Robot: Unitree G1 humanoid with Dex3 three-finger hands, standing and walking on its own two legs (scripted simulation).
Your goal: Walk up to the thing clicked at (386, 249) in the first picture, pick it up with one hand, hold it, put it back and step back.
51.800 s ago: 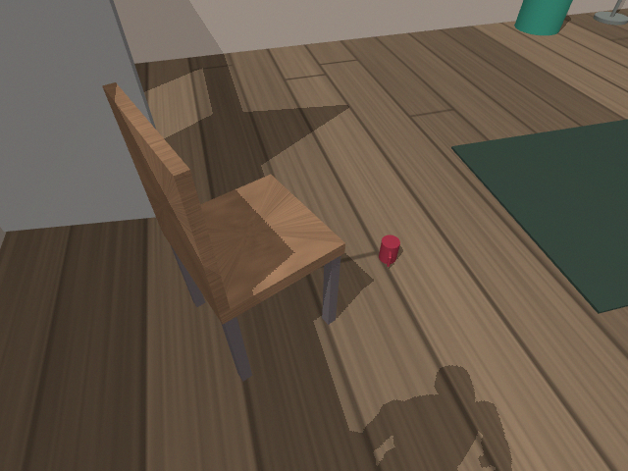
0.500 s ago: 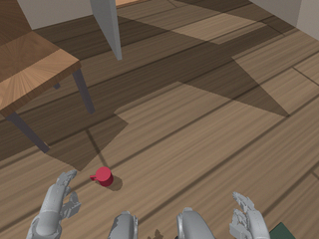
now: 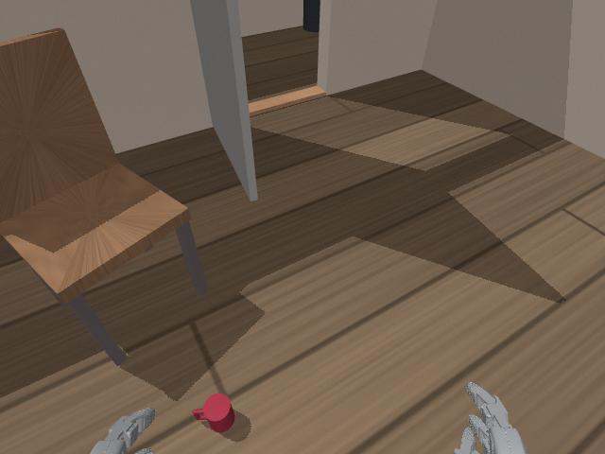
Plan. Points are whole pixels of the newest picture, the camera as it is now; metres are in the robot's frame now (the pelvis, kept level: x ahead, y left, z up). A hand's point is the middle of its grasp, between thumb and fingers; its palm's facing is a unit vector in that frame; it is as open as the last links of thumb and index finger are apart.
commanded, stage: home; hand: left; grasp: from above
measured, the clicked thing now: (213, 413) +0.44 +0.25 -0.66
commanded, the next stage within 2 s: stand in 1.86 s
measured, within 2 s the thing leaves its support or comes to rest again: neither
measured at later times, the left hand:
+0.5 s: hand out of the picture +0.17 +0.18 -0.04, palm faces +0.04 -0.98 -0.19, open 7.4 cm
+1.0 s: hand out of the picture +0.16 +0.18 -0.04, palm faces +0.03 -0.98 -0.19, open 7.4 cm
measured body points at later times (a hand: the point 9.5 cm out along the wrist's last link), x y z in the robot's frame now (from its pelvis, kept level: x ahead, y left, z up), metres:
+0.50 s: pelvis +0.00 +0.00 +0.00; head +0.02 +0.01 +0.45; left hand +0.16 +0.23 -0.03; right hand +0.16 -0.24 -0.06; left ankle +0.00 +0.11 -0.68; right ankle +0.01 -0.13 -0.68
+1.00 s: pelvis +0.00 +0.01 +0.00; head +0.01 +0.01 +0.45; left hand +0.16 +0.23 -0.03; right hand +0.16 -0.24 -0.06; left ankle +0.00 +0.11 -0.68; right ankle +0.01 -0.13 -0.68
